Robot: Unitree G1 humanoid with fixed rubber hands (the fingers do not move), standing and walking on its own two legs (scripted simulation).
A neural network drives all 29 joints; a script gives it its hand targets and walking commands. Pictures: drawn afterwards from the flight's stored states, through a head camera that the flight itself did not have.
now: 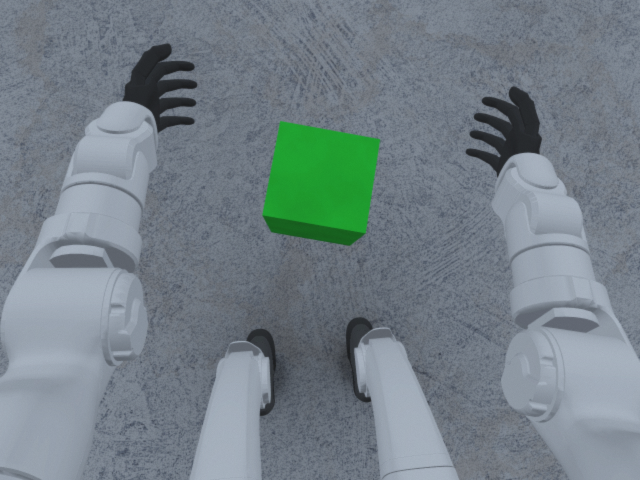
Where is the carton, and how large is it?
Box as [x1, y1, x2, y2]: [262, 121, 379, 245]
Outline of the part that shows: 280,121 262,214 269,228 273,232 349,245 365,232 379,139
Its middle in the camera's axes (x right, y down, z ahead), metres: +0.00 -0.11 +0.91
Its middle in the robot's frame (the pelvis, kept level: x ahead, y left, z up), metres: +0.54 -0.06 -0.54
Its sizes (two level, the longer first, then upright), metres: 0.210 0.200 0.250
